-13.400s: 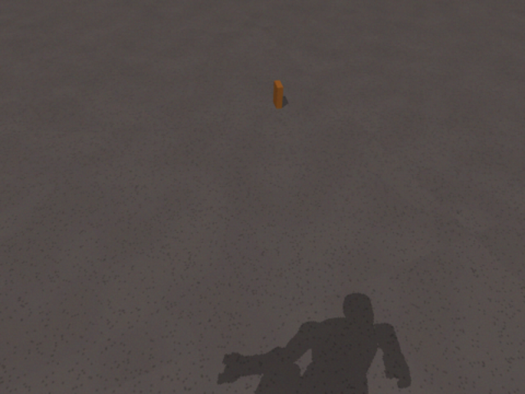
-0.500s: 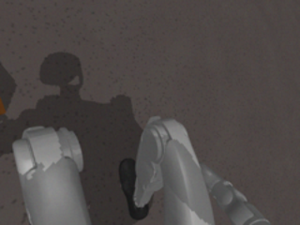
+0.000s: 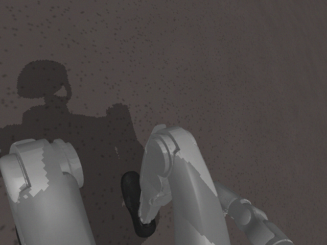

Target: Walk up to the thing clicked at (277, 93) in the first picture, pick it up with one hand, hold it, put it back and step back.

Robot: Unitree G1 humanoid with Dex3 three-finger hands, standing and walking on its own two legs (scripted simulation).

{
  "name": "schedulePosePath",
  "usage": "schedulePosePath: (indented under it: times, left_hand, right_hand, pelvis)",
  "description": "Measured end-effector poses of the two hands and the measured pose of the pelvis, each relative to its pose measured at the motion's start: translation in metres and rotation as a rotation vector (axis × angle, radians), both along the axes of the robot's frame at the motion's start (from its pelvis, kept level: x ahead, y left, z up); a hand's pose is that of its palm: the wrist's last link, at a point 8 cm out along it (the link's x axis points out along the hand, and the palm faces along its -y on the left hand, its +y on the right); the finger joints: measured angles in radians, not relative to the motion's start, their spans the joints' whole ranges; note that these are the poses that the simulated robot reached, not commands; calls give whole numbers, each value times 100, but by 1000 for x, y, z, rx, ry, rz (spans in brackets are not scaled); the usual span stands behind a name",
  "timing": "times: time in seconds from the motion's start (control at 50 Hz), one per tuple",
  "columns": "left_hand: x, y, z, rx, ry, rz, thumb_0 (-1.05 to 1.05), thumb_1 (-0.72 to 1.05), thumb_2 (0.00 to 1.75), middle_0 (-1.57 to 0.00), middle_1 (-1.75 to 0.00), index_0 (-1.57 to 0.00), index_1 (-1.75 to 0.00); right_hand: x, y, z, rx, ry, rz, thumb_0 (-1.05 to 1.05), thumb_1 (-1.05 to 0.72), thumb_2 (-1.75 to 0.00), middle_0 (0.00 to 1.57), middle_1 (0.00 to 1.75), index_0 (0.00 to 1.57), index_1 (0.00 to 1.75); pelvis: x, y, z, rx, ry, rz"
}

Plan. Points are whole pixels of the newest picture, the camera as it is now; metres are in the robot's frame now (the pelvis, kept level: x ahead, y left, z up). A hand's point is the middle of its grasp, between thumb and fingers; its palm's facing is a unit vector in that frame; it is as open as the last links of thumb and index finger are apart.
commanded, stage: rest palm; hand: left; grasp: from the side
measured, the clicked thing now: out of the picture +0.43 +0.31 -0.20
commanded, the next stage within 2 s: close in 0.26 s
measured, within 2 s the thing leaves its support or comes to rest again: neither
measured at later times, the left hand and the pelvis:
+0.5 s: hand out of the picture +0.41 +0.30 -0.17, palm faces +0.44 -0.90 +0.01, open 15.2 cm; pelvis +0.00 +0.00 +0.00, yaw -1 degrees
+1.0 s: hand out of the picture +0.42 +0.31 -0.16, palm faces +0.46 -0.89 +0.01, open 12.6 cm; pelvis +0.00 +0.00 +0.01, yaw -1 degrees
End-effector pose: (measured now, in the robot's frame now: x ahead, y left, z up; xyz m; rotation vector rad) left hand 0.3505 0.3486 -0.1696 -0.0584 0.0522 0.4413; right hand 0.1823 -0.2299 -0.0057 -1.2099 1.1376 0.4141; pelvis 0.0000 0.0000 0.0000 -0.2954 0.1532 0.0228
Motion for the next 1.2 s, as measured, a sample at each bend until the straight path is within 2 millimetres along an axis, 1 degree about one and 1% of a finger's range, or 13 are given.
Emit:
schedulePosePath:
  times: [0.08,0.18,0.3,0.4,0.52,0.72,0.76,0.92,1.2]
  left_hand:
    - [1,3,-2,41,-4,-8,-2,-51,11,-4,-10,-6,-8]
    - [3,6,0,66,-1,-11,-2,-44,14,-4,-9,-5,-8]
    - [8,-3,2,55,5,-18,-2,-37,18,-5,-9,-5,-9]
    - [12,-10,-1,39,9,-4,-1,-30,21,-5,-10,-5,-10]
    - [13,-9,-3,44,-7,21,-1,-15,28,-14,-18,-14,-18]
    - [21,-2,5,67,-25,1,-1,3,42,-32,-33,-31,-32]
    - [22,-3,6,60,-19,5,-1,2,43,-35,-36,-31,-34]
    - [25,-1,6,45,-16,37,0,-6,45,-40,-47,-36,-44]
    - [29,1,6,47,-18,43,0,-19,59,-43,-61,-39,-56]
  right_hand:
    - [0,-1,-2,-18,24,1,0,-89,-90,21,30,21,30]
    - [0,-1,-6,-17,44,-3,0,-88,-90,21,30,21,30]
    - [3,1,-7,0,37,1,0,-88,-90,21,30,21,30]
    - [2,3,-6,3,29,3,0,-87,-90,21,30,21,30]
    - [-4,2,-5,-12,43,-2,0,-87,-90,21,30,21,30]
    - [-10,-2,-5,-25,65,-24,0,-86,-89,21,30,21,30]
    - [-10,-2,-4,-24,61,-28,0,-86,-89,21,30,21,30]
    - [-10,-1,-1,-25,56,-28,0,-86,-89,21,30,21,30]
    - [-8,0,-1,-33,59,-23,0,-85,-89,21,30,21,30]
  pelvis:
    - [0,1,0,-5,-1,1]
    - [1,1,0,-7,4,1]
    - [2,1,0,-7,6,-2]
    - [1,0,0,-8,0,-9]
    - [-1,1,0,-10,-5,-14]
    - [0,2,2,-15,5,-14]
    - [0,2,3,-16,7,-14]
    - [0,2,5,-18,11,-17]
    - [0,2,5,-19,13,-18]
